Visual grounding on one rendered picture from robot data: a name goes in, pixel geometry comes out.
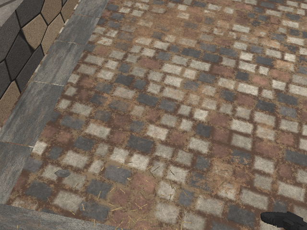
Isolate right robot hand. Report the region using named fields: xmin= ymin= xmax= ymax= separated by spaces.
xmin=260 ymin=211 xmax=307 ymax=230

